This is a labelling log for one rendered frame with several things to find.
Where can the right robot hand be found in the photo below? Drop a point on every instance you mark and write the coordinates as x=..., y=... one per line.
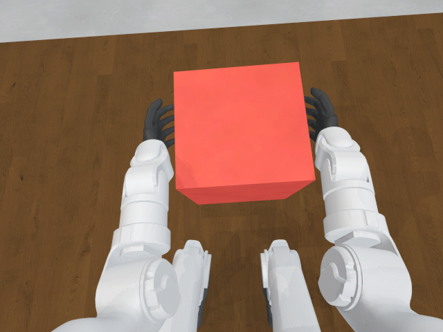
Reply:
x=323, y=114

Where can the carton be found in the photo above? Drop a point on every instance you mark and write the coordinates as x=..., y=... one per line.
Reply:
x=241, y=133

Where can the left robot foot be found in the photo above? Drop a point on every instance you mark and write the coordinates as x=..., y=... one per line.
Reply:
x=201, y=307

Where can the left robot hand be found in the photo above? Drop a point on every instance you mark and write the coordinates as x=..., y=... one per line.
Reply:
x=153, y=124

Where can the right robot forearm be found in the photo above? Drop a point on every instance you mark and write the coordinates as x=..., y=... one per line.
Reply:
x=352, y=216

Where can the left robot forearm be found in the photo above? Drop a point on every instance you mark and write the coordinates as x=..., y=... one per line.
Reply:
x=143, y=230

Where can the robot left thigh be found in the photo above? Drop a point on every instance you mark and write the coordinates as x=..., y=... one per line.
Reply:
x=192, y=268

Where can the robot left upper arm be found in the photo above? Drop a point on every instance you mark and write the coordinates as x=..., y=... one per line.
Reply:
x=135, y=296

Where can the robot right upper arm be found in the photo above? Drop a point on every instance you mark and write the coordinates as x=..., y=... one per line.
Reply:
x=371, y=289

